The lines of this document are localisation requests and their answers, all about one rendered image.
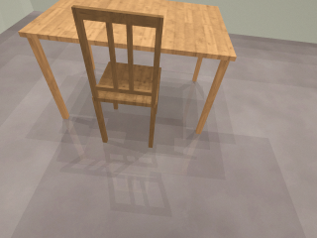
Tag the table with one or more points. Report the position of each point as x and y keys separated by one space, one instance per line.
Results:
x=188 y=29

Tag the chair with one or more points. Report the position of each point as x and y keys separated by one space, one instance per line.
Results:
x=121 y=83

